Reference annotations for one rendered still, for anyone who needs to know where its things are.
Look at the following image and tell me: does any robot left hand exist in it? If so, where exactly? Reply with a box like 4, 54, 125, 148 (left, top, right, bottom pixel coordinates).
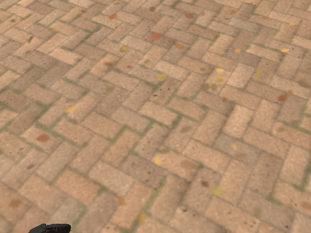
28, 223, 71, 233

